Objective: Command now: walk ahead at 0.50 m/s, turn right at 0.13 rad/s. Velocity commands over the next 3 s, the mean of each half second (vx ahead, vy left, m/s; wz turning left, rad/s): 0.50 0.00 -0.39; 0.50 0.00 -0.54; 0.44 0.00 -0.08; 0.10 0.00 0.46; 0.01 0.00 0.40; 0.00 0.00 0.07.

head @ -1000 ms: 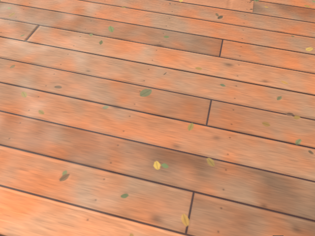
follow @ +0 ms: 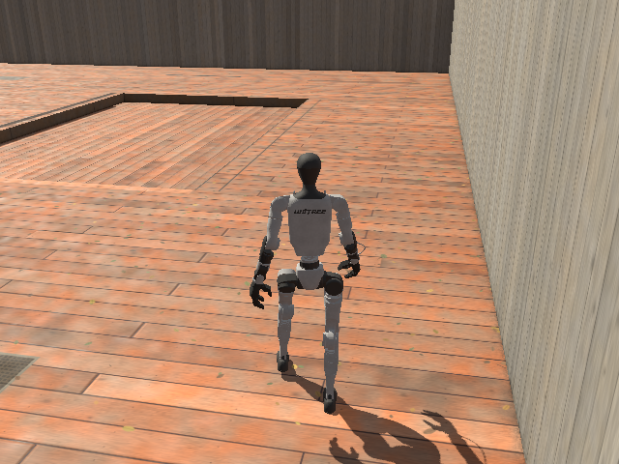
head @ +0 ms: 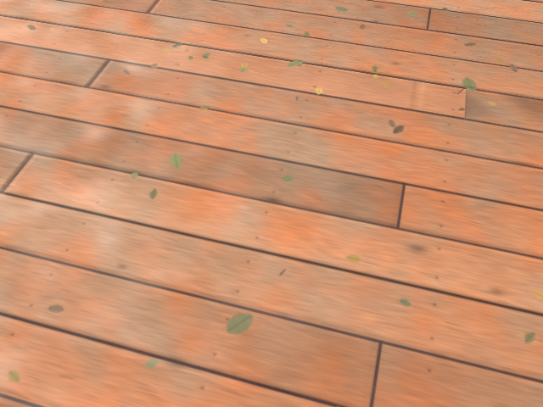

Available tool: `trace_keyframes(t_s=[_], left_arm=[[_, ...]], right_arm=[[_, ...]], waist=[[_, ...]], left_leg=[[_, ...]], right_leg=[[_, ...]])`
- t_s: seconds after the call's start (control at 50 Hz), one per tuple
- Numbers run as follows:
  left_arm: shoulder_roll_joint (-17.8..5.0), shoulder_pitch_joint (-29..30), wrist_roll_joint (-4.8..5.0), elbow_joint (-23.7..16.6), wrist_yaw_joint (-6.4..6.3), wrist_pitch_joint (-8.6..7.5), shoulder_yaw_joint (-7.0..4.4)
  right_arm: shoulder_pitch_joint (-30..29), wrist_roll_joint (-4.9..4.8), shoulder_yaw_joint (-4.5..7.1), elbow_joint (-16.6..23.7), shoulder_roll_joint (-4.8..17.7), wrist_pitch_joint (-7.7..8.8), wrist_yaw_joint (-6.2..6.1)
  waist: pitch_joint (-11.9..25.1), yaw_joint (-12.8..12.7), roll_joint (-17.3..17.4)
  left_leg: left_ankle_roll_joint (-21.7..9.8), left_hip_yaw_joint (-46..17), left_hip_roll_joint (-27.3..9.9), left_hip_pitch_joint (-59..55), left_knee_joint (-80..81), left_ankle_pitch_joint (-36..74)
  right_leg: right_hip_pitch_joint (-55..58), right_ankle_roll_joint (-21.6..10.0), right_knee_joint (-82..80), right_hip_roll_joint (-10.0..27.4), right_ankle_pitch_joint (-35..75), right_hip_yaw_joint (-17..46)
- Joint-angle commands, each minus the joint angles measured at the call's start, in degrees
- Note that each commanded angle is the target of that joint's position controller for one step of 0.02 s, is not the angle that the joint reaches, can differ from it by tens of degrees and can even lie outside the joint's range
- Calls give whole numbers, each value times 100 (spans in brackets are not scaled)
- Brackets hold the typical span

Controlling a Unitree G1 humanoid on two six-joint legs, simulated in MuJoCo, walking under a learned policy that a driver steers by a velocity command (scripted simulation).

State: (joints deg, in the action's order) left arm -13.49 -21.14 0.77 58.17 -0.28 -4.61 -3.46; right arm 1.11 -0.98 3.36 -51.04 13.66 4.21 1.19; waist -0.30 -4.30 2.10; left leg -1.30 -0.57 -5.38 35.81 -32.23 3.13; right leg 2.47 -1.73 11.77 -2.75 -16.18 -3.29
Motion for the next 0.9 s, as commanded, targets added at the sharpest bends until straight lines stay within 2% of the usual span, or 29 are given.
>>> trace_keyframes(t_s=[0.02, 0.04, 0.06, 0.08, 0.1, 0.12, 0.14, 0.16, 0.18, 0.2, 0.24, 0.3, 0.38, 0.44, 0.52, 0.58, 0.6, 0.62, 0.64, 0.66, 0.68, 0.7, 0.72, 0.74, 0.76, 0.78, 0.82, 0.86, 0.9], left_arm=[[-979, -216, 47, -74, -52, 50, -220], [-1044, -115, 51, -102, -57, 77, -242], [-1053, 51, 60, -152, -59, 101, -239], [-875, 117, 26, -223, -53, 108, -171], [-528, -56, -72, -391, -53, 96, -59], [20, -658, 20, -363, -27, -22, 90], [-658, -277, 155, -329, -18, -89, -80], [-826, 166, 221, -468, -21, -118, -137], [-769, 384, 196, -495, -61, -105, -151], [-699, 441, 145, -492, -84, -51, -198], [-429, 238, 157, -470, -59, 111, -208], [-356, 514, 120, -648, -58, 257, -236], [-337, 1024, 59, -873, 36, 245, -235], [-250, 1658, 29, -1107, 152, 227, -161], [-230, 2271, 42, -1474, 302, 236, -100], [-473, 2060, 59, -1629, 377, 260, -200], [-644, 1627, 78, -1575, 377, 270, -290], [-905, 818, 98, -1394, 352, 268, -439], [-1367, -128, 97, -1145, 239, 299, -663], [-1982, -155, 134, -1089, 157, 300, -754], [-1804, -326, 27, -1290, 196, 199, -638], [-1385, -208, -27, -1262, 208, 118, -520], [-1134, 113, 12, -1304, 198, 59, -453], [-926, 601, 19, -1419, 197, 36, -389], [-751, 892, -17, -1531, 178, 22, -321], [-735, 972, -42, -1585, 153, 19, -298], [-905, 842, 0, -1580, 79, 0, -326], [-1093, 636, 14, -1557, -9, 2, -372], [-1080, 504, 25, -1531, -58, 31, -362]], right_arm=[[-593, -23, 80, 526, 503, 158, 84], [-330, -24, 127, 474, 624, 188, 85], [252, -9, 222, 318, 793, 214, 66], [1290, 32, 373, 23, 1116, 232, 14], [2239, 144, 491, -132, 1583, 224, -54], [2360, 135, 472, -195, 1684, 194, -13], [2150, 87, 320, -140, 1107, 198, -21], [1698, 70, 244, -59, 860, 209, -46], [1274, 106, 196, 1, 729, 223, -44], [1018, 143, 157, 7, 566, 241, -33], [875, 202, 130, -53, 429, 262, -36], [975, 204, 193, -145, 626, 290, -120], [1136, 221, 228, -198, 765, 245, -229], [1333, 167, 253, -219, 874, 194, -284], [1717, 73, 311, -315, 1005, 48, -294], [1555, -11, 381, -231, 1240, -65, -311], [1470, -33, 402, -192, 1324, -111, -321], [1320, -63, 399, -144, 1361, -149, -322], [1326, -5, 364, -66, 1290, -128, -328], [1678, 244, 115, 228, 376, 5, -260], [1410, 19, 78, 417, 533, 292, -174], [776, -208, 149, 582, 814, 455, -113], [675, -184, 131, 578, 802, 534, -115], [703, -29, 171, 481, 836, 535, -161], [805, 49, 238, 444, 944, 463, -174], [869, 70, 265, 451, 953, 370, -165], [776, 140, 246, 533, 794, 241, -178], [340, 187, 200, 697, 669, 190, -201], [-40, 173, 151, 799, 570, 191, -170]], waist=[[-459, 165, -601], [-309, 335, -688], [23, 680, -709], [721, 1103, -584], [1674, 1263, 261], [2346, 957, 1693], [1846, 1075, 1026], [1079, 1001, 741], [708, 820, 310], [390, 666, 299], [226, 427, 443], [-45, 359, 220], [-221, 431, 105], [-415, 642, 10], [-610, 819, -13], [-282, 507, 261], [-11, 231, 369], [401, -242, 325], [908, -650, -54], [1159, -15, -1626], [2091, -131, -1271], [1458, -289, -854], [947, -97, -556], [628, 182, -238], [514, 392, -263], [462, 510, -284], [317, 566, -246], [142, 459, -301], [49, 312, -474]], left_leg=[[-133, -38, 98, -17, 347, -455], [-185, 43, 221, -481, 412, -655], [-280, 195, 400, -1351, 547, -695], [-462, 86, 271, -2916, 372, -550], [-870, -1434, -1014, -4858, 338, -826], [-1517, -3794, -1980, -5979, 1185, -1694], [-1279, -3556, -1751, -5550, 1388, -2251], [-1014, -2635, -1608, -4766, 1491, -2098], [-881, -2065, -1415, -3963, 1693, -1793], [-812, -1544, -1231, -3341, 1915, -1438], [-780, -880, -1058, -2781, 2234, -1117], [-858, -243, -1053, -2656, 2472, -562], [-789, 464, -959, -2894, 2560, -134], [-720, 890, -953, -3088, 2609, -47], [-670, 1188, -1181, -3931, 2256, 513], [-514, 1426, -1242, -4243, 1364, 2888], [-448, 1486, -1211, -4229, 680, 3739], [-302, 1594, -1045, -3943, -404, 3922], [-23, 1602, -810, -2770, -2012, 2614], [333, 1330, 283, -214, -4064, -2809], [306, -184, 776, 664, -4994, -3833], [134, -440, 456, 1269, -4972, -3326], [5, -429, 180, 1196, -4510, -2809], [13, -432, -32, 755, -3985, -2481], [47, -466, -165, 289, -3623, -2291], [103, -467, -202, 8, -3393, -2189], [277, -344, -175, -102, -2805, -2004], [429, -248, -64, 1, -2025, -1371], [463, -194, 97, -147, -1087, -508]], right_leg=[[26, -848, 82, 1806, 2126, 913], [26, -795, 351, 1797, 2641, 956], [-94, -689, 967, 1621, 3470, 857], [-697, -508, 2153, 1268, 3503, 647], [-2230, -214, 4156, 683, 1669, 283], [-3845, -18, 5656, -57, -1777, 623], [-4345, -62, 6282, 295, -1689, 1156], [-4604, -134, 6327, 564, -1162, 1000], [-4363, -147, 6122, 828, -636, 912], [-4119, -150, 5852, 987, -305, 921], [-3686, -168, 5622, 1143, 11, 931], [-4063, -100, 5266, 1188, 516, 949], [-4367, -1, 4153, 1105, 1555, 878], [-4279, -24, 3335, 1030, 1961, 470], [-4483, -178, 2729, 907, 1529, 130], [-3682, -456, 2605, 473, 701, -317], [-3083, -586, 2608, 235, 427, -466], [-1969, -777, 2231, -21, 672, -534], [-249, -1045, 1936, 144, 825, 134], [1470, -1899, 1563, 1580, 393, 3075], [2131, -2469, 562, 2250, -344, 5257], [1879, -2109, 396, 2106, 44, 4541], [1111, -1872, 468, 1849, 498, 3693], [220, -1681, 449, 1606, 1026, 3088], [-395, -1596, 350, 1442, 1520, 2705], [-754, -1579, 229, 1364, 1711, 2573], [-1184, -1591, 103, 1274, 2104, 2291], [-1419, -1516, 27, 1121, 2187, 2029], [-1561, -1305, 51, 883, 1952, 1727]])
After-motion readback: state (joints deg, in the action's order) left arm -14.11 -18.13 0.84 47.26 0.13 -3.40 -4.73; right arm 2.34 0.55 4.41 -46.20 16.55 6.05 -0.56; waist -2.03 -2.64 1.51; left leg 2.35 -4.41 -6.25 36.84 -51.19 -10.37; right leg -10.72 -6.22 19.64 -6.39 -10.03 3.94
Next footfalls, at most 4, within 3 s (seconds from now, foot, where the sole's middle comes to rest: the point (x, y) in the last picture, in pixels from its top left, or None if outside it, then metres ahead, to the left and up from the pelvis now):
0.08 left None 0.24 0.14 -0.78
0.64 right None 0.48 -0.16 -0.78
1.14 left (349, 284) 0.84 -0.12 -0.78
1.60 right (458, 266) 0.92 -0.43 -0.78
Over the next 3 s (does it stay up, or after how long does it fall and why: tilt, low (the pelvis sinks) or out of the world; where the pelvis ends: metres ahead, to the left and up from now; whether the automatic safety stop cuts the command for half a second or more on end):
stays up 0.90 -0.28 -0.01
